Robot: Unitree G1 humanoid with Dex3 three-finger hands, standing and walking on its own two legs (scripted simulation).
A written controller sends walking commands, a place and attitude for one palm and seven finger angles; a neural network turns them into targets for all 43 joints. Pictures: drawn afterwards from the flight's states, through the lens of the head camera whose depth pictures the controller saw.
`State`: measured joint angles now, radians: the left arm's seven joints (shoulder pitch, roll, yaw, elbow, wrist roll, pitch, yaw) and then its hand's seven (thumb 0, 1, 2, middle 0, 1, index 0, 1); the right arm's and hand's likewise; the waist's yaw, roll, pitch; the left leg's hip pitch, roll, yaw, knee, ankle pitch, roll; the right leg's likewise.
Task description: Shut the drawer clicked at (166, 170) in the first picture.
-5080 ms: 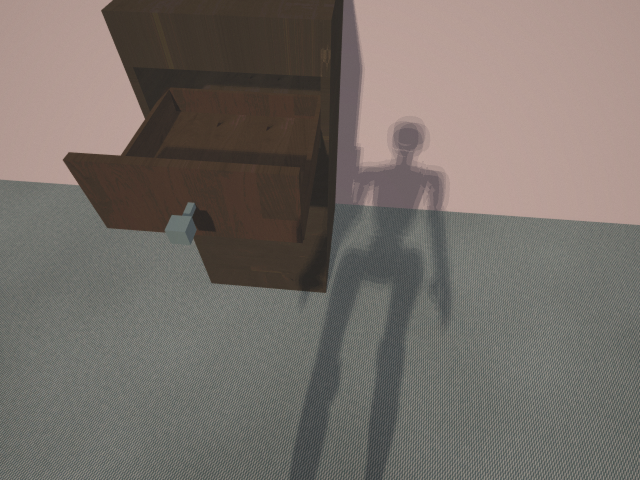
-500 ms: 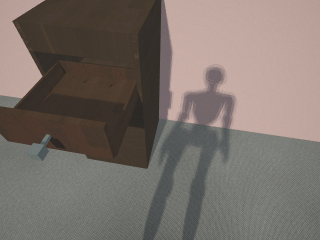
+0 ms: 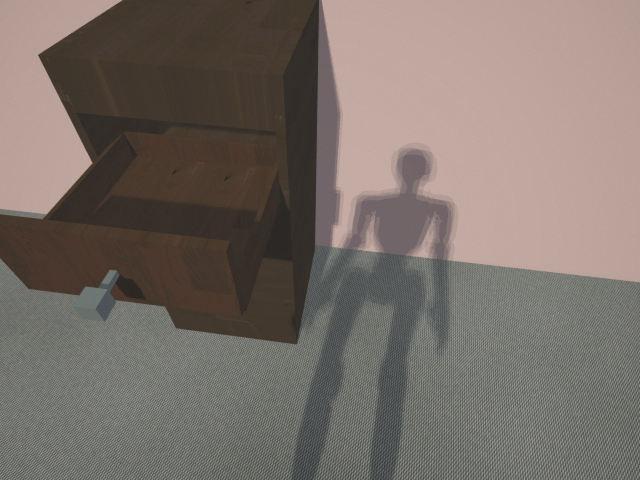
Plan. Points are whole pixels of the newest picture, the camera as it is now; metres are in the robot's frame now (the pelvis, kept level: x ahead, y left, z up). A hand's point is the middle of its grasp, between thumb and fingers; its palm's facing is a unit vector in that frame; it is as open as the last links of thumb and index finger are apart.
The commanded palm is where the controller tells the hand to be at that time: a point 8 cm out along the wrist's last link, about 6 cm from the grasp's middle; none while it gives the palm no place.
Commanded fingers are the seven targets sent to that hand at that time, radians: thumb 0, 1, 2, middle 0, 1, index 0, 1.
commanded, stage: shuffle to correct the standing spot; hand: left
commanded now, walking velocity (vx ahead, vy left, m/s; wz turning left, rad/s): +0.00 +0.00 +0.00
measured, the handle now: (101, 293) +0.37 +0.35 -0.02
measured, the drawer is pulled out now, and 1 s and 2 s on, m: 0.30 0.30 0.30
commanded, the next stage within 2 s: come to a stop and stand still in 1.34 s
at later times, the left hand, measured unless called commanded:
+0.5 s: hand out of the picture +0.02 +0.21 -0.19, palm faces +0.00 -0.98 -0.19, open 7.4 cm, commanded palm none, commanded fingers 0.00 0.90 0.90 -0.20 -0.30 -0.20 -0.30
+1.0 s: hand out of the picture +0.08 +0.29 -0.18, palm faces -0.02 -0.97 -0.25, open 7.4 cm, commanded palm none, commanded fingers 0.00 0.90 0.90 -0.20 -0.30 -0.20 -0.30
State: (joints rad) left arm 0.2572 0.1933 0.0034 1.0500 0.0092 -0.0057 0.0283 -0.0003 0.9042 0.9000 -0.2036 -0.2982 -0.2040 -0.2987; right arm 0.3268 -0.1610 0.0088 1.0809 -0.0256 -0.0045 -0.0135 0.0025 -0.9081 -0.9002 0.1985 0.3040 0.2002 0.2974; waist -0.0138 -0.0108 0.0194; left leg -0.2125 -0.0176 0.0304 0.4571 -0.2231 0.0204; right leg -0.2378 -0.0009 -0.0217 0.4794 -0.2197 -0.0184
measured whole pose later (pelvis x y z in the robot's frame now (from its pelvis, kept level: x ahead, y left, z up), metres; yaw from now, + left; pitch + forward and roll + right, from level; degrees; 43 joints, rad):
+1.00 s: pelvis +0.02 +0.10 -0.01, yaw -7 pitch -1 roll +0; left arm 0.25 0.18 0.07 0.97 0.02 0.06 0.06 0.00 0.90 0.90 -0.20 -0.30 -0.20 -0.30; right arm 0.28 -0.15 -0.02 0.96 -0.03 0.03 -0.03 0.00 -0.92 -0.90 0.20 0.30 0.20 0.30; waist 0.01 -0.02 0.06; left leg -0.17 -0.12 0.19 0.41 -0.26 0.16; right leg -0.44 -0.06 -0.07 1.05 -0.45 0.01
